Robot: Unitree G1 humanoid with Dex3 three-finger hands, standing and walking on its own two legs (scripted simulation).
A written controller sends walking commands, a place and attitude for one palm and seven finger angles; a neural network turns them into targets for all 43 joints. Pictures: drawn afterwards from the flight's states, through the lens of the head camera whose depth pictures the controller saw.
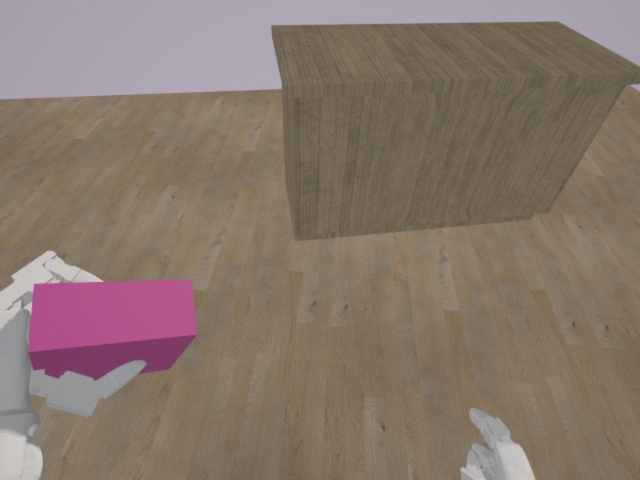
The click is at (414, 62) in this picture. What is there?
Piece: table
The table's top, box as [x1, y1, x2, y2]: [271, 21, 639, 98]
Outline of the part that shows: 639,83 639,66 557,21 271,25 272,38 285,98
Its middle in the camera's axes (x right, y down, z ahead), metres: +0.46 -0.67 +1.40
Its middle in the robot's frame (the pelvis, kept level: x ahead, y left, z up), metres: +1.52 -0.36 -0.04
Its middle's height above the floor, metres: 0.74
